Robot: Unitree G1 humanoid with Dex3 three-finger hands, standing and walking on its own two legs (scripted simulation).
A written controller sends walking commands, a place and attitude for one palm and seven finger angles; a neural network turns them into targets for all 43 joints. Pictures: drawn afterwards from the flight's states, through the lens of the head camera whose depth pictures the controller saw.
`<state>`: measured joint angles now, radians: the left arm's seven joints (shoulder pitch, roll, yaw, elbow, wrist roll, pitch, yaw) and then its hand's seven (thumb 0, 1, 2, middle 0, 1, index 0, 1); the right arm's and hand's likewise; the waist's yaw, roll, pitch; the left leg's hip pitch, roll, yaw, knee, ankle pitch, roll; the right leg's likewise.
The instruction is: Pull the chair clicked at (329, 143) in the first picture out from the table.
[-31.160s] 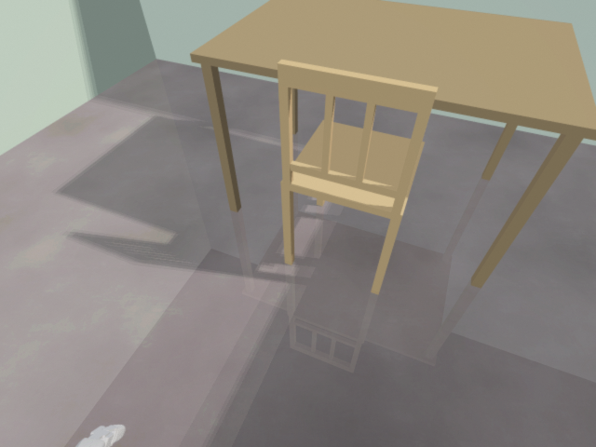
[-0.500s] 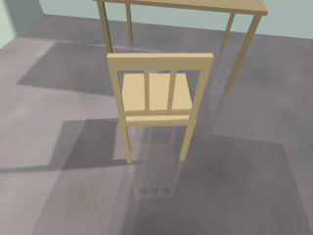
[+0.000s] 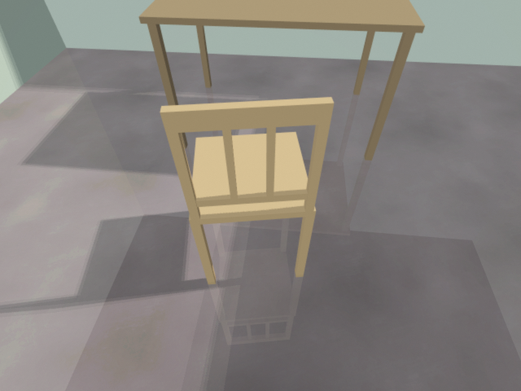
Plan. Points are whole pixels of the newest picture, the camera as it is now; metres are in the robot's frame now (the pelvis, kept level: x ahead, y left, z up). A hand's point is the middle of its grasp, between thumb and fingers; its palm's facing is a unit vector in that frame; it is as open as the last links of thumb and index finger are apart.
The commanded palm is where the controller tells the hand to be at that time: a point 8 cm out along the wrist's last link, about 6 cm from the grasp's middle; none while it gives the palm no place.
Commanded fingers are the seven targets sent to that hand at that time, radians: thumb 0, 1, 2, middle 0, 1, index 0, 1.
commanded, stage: let the arm hang, fingers relaxed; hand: left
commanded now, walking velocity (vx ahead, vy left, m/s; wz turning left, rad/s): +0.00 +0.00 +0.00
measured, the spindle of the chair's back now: (230, 165) +0.68 +0.12 -0.11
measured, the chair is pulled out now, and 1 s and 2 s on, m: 0.64 0.64 0.64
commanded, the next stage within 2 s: look to check the result in 0.18 s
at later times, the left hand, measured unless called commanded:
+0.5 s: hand out of the picture +0.00 +0.16 -0.17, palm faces +0.01 -0.98 -0.18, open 7.4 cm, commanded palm none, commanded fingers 0.00 0.90 0.90 -0.20 -0.30 -0.20 -0.30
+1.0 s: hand out of the picture +0.01 +0.16 -0.17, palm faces +0.01 -0.98 -0.19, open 7.4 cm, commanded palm none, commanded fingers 0.00 0.90 0.90 -0.20 -0.30 -0.20 -0.30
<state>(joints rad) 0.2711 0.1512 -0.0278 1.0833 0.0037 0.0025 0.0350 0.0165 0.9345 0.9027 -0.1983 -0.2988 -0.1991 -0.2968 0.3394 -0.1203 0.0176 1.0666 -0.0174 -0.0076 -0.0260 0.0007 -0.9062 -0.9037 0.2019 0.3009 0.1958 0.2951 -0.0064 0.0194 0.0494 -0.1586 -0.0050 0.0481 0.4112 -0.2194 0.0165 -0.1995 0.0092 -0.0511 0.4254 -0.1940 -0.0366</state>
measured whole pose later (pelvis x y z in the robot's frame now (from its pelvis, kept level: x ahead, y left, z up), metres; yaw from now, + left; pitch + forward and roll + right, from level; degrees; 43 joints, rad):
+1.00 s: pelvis +0.01 +0.00 +0.00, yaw +0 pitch -2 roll +0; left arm 0.28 0.14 -0.02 1.10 0.00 0.00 0.03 0.01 0.91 0.90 -0.20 -0.30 -0.20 -0.30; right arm 0.34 -0.12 0.01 1.10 -0.02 -0.01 -0.03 0.00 -0.91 -0.90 0.20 0.30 0.20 0.30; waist -0.01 0.01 0.07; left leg -0.14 0.01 0.05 0.40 -0.23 0.01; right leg -0.17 0.02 -0.05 0.40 -0.20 -0.04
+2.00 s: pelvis +0.02 +0.00 +0.00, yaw -1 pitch -2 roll +0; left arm 0.28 0.13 -0.02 1.10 0.00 0.00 0.04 0.01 0.91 0.90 -0.20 -0.30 -0.20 -0.30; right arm 0.33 -0.11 0.01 1.10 -0.01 -0.01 -0.04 0.00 -0.91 -0.90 0.20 0.30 0.20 0.30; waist -0.01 0.01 0.08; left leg -0.13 0.00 0.06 0.39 -0.23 0.02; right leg -0.17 0.01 -0.04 0.40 -0.20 -0.03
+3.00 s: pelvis +0.01 +0.01 +0.00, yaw -1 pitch -2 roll +0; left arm 0.30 0.13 -0.02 1.11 0.00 -0.01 0.04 0.00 0.91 0.90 -0.20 -0.30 -0.20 -0.30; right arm 0.34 -0.10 0.01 1.11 -0.01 -0.01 -0.04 0.00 -0.91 -0.90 0.20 0.30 0.20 0.30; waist -0.01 0.00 0.08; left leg -0.13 -0.01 0.06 0.39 -0.23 0.03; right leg -0.17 0.00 -0.04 0.40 -0.20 -0.02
